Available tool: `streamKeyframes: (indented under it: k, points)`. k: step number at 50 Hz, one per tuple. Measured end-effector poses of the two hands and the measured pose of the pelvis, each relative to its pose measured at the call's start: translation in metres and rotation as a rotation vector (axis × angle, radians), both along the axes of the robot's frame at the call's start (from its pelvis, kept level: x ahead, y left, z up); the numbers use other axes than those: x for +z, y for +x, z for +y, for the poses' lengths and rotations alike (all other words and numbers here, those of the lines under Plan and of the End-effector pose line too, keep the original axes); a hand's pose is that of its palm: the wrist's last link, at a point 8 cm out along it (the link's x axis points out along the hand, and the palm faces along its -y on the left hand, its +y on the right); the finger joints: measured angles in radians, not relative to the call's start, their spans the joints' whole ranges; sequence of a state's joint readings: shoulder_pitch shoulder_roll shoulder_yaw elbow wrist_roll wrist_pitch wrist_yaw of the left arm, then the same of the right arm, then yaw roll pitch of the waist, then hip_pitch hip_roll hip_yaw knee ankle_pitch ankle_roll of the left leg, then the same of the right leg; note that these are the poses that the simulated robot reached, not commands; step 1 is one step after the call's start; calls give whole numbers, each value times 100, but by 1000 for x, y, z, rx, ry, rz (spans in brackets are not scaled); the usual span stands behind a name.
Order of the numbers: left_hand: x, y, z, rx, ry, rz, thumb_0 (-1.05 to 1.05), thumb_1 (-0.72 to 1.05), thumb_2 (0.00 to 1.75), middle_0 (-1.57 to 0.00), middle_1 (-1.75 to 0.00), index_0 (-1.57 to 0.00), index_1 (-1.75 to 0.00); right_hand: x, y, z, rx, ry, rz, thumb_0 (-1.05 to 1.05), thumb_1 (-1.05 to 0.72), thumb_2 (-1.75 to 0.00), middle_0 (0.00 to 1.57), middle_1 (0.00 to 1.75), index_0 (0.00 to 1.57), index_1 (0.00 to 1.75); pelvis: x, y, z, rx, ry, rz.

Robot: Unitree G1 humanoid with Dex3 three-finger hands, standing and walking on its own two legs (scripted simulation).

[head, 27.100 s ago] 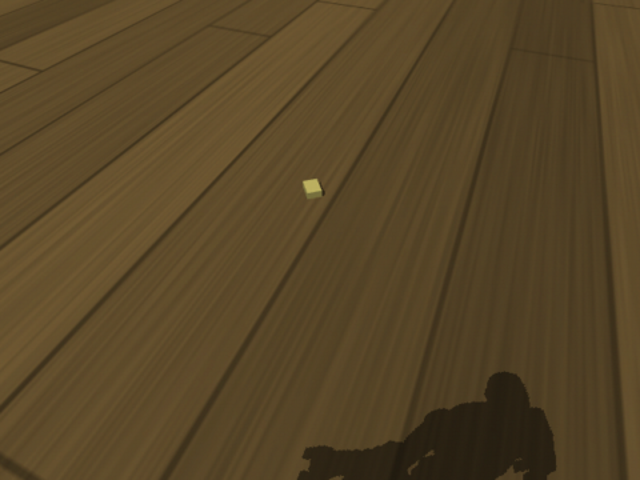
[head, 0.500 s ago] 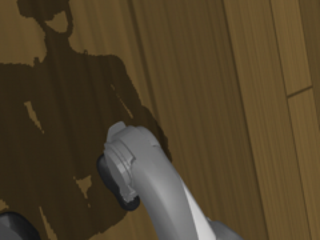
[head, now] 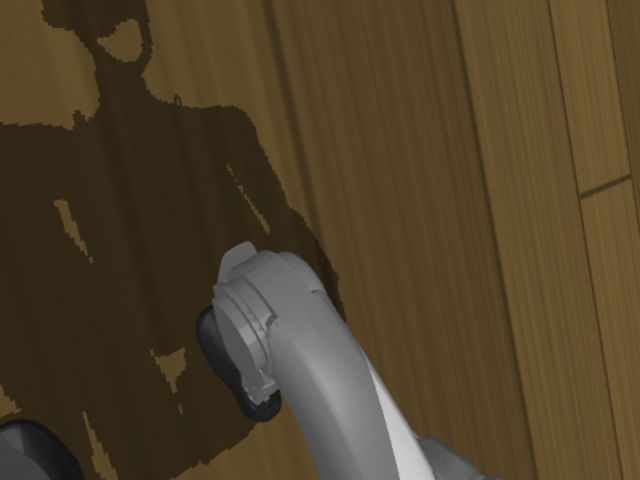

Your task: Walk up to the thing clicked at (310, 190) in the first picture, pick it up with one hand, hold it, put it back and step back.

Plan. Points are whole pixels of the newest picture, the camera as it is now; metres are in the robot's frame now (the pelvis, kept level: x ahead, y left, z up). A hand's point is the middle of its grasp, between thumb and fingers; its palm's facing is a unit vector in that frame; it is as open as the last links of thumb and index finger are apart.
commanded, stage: close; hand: left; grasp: from above
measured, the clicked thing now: out of the picture +0.49 +0.37 -0.31
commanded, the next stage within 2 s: none
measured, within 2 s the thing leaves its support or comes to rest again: neither
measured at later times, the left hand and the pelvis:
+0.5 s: hand out of the picture +0.48 +0.36 -0.26, palm faces -0.28 -0.33 -0.90, open 11.2 cm; pelvis +0.00 +0.00 +0.00, yaw +0 degrees
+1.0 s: hand out of the picture +0.48 +0.37 -0.25, palm faces -0.29 -0.32 -0.90, open 10.6 cm; pelvis +0.00 +0.00 +0.00, yaw +0 degrees
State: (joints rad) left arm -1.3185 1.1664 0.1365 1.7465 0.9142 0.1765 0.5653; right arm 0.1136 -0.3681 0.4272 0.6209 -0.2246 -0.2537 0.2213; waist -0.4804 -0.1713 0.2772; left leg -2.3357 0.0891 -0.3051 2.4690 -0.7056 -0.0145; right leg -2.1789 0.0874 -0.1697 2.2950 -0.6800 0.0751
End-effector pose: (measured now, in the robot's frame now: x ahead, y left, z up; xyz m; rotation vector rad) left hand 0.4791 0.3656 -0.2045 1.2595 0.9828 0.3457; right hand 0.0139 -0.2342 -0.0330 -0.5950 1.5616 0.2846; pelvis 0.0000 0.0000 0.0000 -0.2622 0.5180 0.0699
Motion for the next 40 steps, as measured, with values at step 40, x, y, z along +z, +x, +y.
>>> streamKeyframes:
  k: [40]
  points:
    - [7, 1, 2, -8, -6, 5, -1, 1, 41, -53, -56, -58, -54, 0, -4, 1, -9, -11, -9, 0, -91, -90, 20, 30, 20, 30, 0, -2, 1, 0, -3, -6]
